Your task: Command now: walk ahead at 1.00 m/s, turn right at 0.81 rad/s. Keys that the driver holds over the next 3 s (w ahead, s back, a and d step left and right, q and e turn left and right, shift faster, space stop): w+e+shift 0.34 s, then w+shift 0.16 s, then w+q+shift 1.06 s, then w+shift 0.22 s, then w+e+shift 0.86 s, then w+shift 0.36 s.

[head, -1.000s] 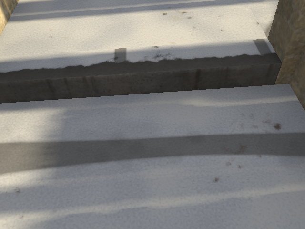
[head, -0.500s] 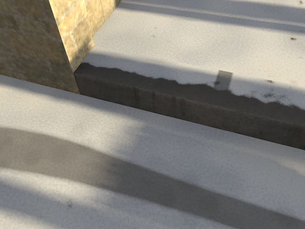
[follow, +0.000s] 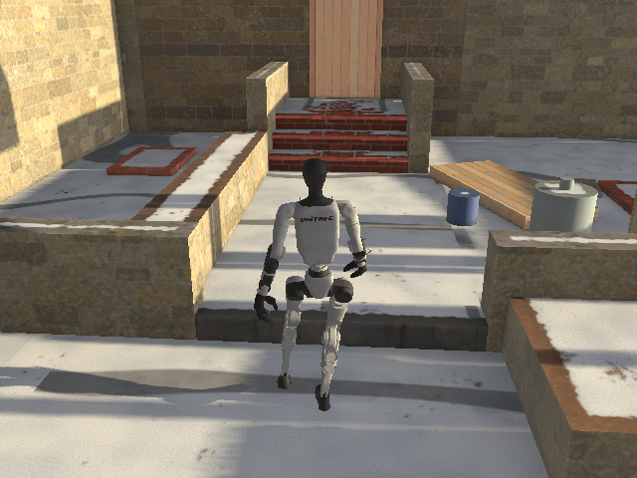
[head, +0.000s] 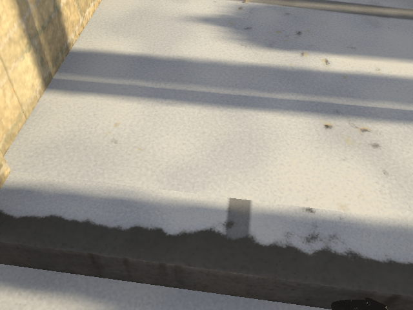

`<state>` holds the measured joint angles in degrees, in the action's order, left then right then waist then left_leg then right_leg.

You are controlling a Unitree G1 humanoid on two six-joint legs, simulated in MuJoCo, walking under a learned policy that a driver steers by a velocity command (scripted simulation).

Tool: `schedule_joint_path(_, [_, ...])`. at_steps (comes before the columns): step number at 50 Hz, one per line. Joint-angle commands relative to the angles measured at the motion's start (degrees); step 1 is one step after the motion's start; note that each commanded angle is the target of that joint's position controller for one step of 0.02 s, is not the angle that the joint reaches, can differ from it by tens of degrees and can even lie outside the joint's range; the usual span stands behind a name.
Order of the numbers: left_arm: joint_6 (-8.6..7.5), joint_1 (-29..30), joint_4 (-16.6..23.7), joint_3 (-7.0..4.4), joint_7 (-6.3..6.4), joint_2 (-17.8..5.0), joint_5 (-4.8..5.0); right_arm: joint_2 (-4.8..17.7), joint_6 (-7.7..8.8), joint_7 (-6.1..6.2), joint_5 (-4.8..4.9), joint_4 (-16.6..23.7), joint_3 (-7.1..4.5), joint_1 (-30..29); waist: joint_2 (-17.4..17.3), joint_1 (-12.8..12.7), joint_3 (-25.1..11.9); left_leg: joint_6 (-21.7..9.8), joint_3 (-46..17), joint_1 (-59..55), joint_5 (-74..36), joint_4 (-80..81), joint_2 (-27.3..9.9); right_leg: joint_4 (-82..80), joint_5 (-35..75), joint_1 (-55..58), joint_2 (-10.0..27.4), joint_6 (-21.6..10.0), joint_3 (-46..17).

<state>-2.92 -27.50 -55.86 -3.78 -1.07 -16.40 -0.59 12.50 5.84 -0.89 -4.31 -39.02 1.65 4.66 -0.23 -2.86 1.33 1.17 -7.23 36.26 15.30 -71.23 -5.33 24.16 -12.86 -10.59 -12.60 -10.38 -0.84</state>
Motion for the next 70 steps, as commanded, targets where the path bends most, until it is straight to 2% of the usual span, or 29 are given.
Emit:
schedule_joint_path(1, [-3.12,7.08,7.19,-1.75,0.15,-8.45,0.38,6.41,-0.70,-0.49,0.71,5.95,-0.44,-2.93,-2.70,4.61,7.28,2.52,6.41,-8.16,-8.34,18.59,-1.11,-19.01,4.79,-20.83,13.11,-8.25,-18.85])
schedule_joint_path(6, [-2.99,2.22,7.31,-3.36,-0.62,-10.50,1.28,6.20,-0.39,0.57,2.61,8.17,-0.17,-9.62,3.66,-2.25,1.45,0.99,8.50,-15.36,-22.56,40.35,4.34,-10.90,28.76,-4.57,11.71,-1.56,-17.42])
schedule_joint_path(9, [-2.93,5.89,8.61,-4.01,0.11,-12.69,0.45,11.54,0.51,2.24,2.57,4.23,-2.81,7.36,4.21,7.85,-11.06,-0.75,6.73,-33.30,-11.48,41.79,6.75,13.94,44.32,0.30,11.19,1.88,-17.73])
schedule_joint_path(10, [-3.46,10.94,10.44,-3.53,-0.04,-11.07,0.62,14.31,0.89,3.11,1.84,1.22,-4.25,18.97,2.59,14.59,-15.42,-1.44,5.90,-46.60,-10.50,40.94,3.27,28.48,38.01,-8.09,8.85,2.91,-16.69])
schedule_joint_path(11, [-3.84,12.54,12.80,-0.80,0.48,-0.96,0.49,16.86,1.07,3.82,-0.12,-1.37,-5.27,28.36,-8.38,15.58,-18.89,-1.63,-7.42,-58.64,-2.14,41.59,-11.33,46.73,-7.27,-21.31,6.17,2.61,-12.69])
schedule_joint_path(12, [-3.37,2.22,17.21,0.93,0.98,1.90,3.43,21.93,0.49,3.17,-1.09,0.06,-6.44,21.38,-24.81,4.65,-26.62,-8.92,-40.32,-62.05,2.02,52.37,-26.73,58.46,-16.74,-32.43,5.29,4.07,-6.87])
schedule_joint_path(13, [-1.39,5.59,14.44,0.75,1.99,-3.43,1.08,14.31,-0.09,2.63,-0.87,2.29,-6.07,14.21,-10.15,5.45,-19.28,-10.26,-36.91,-54.00,18.15,53.78,-22.82,62.44,-9.65,-36.98,12.03,3.48,-4.57])
schedule_joint_path(15, [-0.18,14.42,16.12,0.22,0.68,-3.99,-1.00,7.45,0.07,1.82,-0.05,0.93,-4.23,12.91,-1.13,6.47,-7.31,-8.70,-18.63,-41.41,5.45,54.89,-16.62,63.28,-4.32,-38.42,14.43,4.50,-2.26])
schedule_joint_path(20, [1.68,23.10,25.16,2.99,-0.75,4.85,-1.77,3.90,2.18,-0.01,1.52,-8.14,-3.69,20.64,-5.91,2.22,-2.35,-5.09,-0.01,-32.24,-15.91,53.95,-12.64,80.44,-5.82,-51.87,14.36,2.76,-5.83])
schedule_joint_path(26, [1.10,46.42,36.55,6.64,3.23,8.53,-0.85,4.11,3.00,-0.21,1.77,-18.21,-2.43,29.52,-2.96,2.97,10.75,-6.24,10.74,-37.18,-21.89,66.96,-11.05,89.88,-24.70,-79.94,12.42,-0.51,0.08])
schedule_joint_path(28, [-0.21,45.58,38.58,8.60,0.62,8.01,0.69,3.84,1.11,1.25,3.17,-19.61,-1.30,30.58,-1.47,0.66,9.05,-7.43,17.94,-26.38,-40.85,74.61,-6.83,68.12,-21.23,-57.26,14.80,-0.75,10.64])
schedule_joint_path(29, [-0.39,40.98,37.78,9.54,-0.84,9.19,1.20,3.53,0.33,2.06,5.91,-18.34,-0.89,29.42,1.76,-1.14,0.54,-8.64,18.98,-15.65,-55.80,74.93,-5.03,53.59,-7.80,-25.66,14.46,-1.20,13.43])
schedule_joint_path(30, [-0.22,30.83,33.42,7.68,-1.37,5.55,0.64,9.28,1.32,1.55,7.30,-15.90,-1.44,30.66,-0.28,-4.06,-10.37,-11.42,16.19,-14.05,-87.02,65.07,-7.21,55.03,-7.48,-3.75,8.01,0.01,16.02])
schedule_joint_path(32, [1.98,5.58,27.83,1.97,0.10,-2.50,-1.32,27.11,3.67,0.05,7.10,-11.95,-8.20,21.63,-13.10,-17.65,-30.29,-9.79,8.36,-25.95,-113.65,28.26,-9.69,41.17,-15.25,12.09,7.61,0.27,0.79])
schedule_joint_path(33, [0.85,4.09,25.44,-0.75,0.55,-10.40,-1.83,16.97,4.54,-1.60,7.62,-9.56,-7.24,24.32,2.55,-12.51,-32.68,-6.21,4.51,-12.78,-50.63,1.72,-0.48,22.74,-18.00,21.28,25.39,-3.27,-30.45])
schedule_joint_path(34, [0.79,-1.54,22.40,-2.46,1.22,-13.24,-1.36,14.16,4.55,-2.86,6.54,-5.94,-8.35,19.75,11.05,-12.65,-36.11,-4.67,-0.60,-5.76,-9.10,-23.53,9.86,2.41,-7.80,20.85,32.92,-1.62,-52.71])
schedule_joint_path(36, [-1.41,11.28,17.92,-1.84,-0.86,-7.41,-0.57,1.89,2.68,-1.21,5.01,-1.14,-6.58,16.19,-0.37,-1.82,-18.95,-5.85,-1.67,7.95,-12.10,-42.01,4.54,0.47,-15.15,5.92,33.76,-2.17,-47.22])
schedule_joint_path(38, [-2.76,13.63,10.36,0.12,-0.66,2.25,-1.80,-5.98,0.11,0.15,2.61,1.55,-4.16,11.91,-1.02,4.90,-1.35,-7.95,-0.74,15.67,-9.79,-41.12,1.01,3.01,-10.58,-10.92,29.32,0.62,-26.03])
schedule_joint_path(41, [-4.08,14.09,6.97,2.24,-1.38,9.92,-1.78,-5.05,-3.75,0.06,4.65,0.19,-3.95,15.28,2.28,9.34,2.03,-9.03,-1.90,17.87,-2.22,-32.38,1.79,-3.49,-10.81,-14.70,26.62,5.80,-7.65])
schedule_joint_path(43, [-5.68,16.48,6.02,1.72,-1.17,6.23,-1.19,-2.82,-5.05,0.16,4.68,3.25,-3.88,8.27,3.11,9.39,7.59,-8.54,2.15,12.13,-9.15,-14.04,2.82,-12.57,4.48,-20.83,22.42,10.07,6.29])
schedule_joint_path(47, [-7.38,13.55,6.12,0.61,1.80,-0.49,1.13,1.57,-5.45,-2.51,3.60,2.70,-5.03,6.72,2.11,8.48,1.68,-8.40,15.20,-5.35,-26.33,16.88,5.10,-18.65,21.72,-8.52,16.30,9.23,18.07])
schedule_joint_path(53, [-2.65,12.04,11.17,-2.79,3.77,-10.23,-1.46,11.72,-6.09,-1.90,4.22,-2.45,-8.90,23.72,9.40,16.95,-8.60,-13.05,17.41,-26.61,-10.64,32.84,10.30,14.66,70.71,16.34,25.20,8.49,15.59])
schedule_joint_path(54, [-1.57,15.04,12.53,-3.08,3.59,-10.20,-1.51,13.23,-6.02,-1.19,4.43,-4.97,-10.36,32.04,6.57,21.42,-9.45,-16.38,13.39,-34.74,-6.97,39.71,9.71,36.24,60.52,10.76,22.77,7.10,14.95])
schedule_joint_path(56, [-2.52,19.14,18.86,1.24,1.91,5.79,-2.95,14.44,-5.55,-1.14,4.28,-5.97,-9.84,24.07,-11.69,9.52,3.27,-20.64,-5.25,-39.48,-26.29,31.41,5.50,75.42,-15.40,-29.03,8.81,8.05,6.29])
schedule_joint_path(57, [-4.18,11.10,25.78,2.21,0.95,4.65,-1.92,17.23,-5.58,-0.70,3.04,-2.12,-9.89,19.57,-15.56,3.14,-11.22,-31.50,-34.17,-50.04,-3.88,47.64,-4.05,76.28,-13.43,-39.62,8.39,9.91,-4.13])
schedule_joint_path(58, [-5.63,13.83,24.55,1.62,0.76,-1.89,-2.57,14.07,-5.11,-0.39,2.62,-0.32,-9.67,18.12,-3.38,4.99,-8.15,-29.91,-43.67,-47.00,12.82,59.87,-8.06,71.19,-9.54,-42.80,11.96,10.06,-6.40])
schedule_joint_path(60, [-5.27,20.27,25.01,1.23,1.17,-5.06,-3.30,12.17,-3.34,0.19,3.33,-1.56,-8.65,17.59,7.80,2.81,-0.86,-25.12,-36.21,-32.58,9.22,60.39,-4.93,60.62,-6.39,-37.71,15.21,11.40,-6.88])
schedule_joint_path(64, [-1.22,25.57,27.64,2.96,1.05,-3.48,-3.24,12.87,-0.87,1.11,3.70,-2.52,-7.87,18.87,7.24,2.34,5.62,-22.18,-22.41,-15.54,-4.06,63.00,1.98,39.37,-4.50,-29.39,19.64,14.56,-3.46])
schedule_joint_path(70, [-1.25,33.35,29.89,4.38,0.43,-1.16,-0.57,14.46,-1.35,0.15,4.81,-4.13,-8.85,20.50,-2.26,8.10,0.21,-14.52,-15.47,-21.20,-26.99,56.73,6.28,10.07,16.27,-12.14,13.48,12.60,0.65])
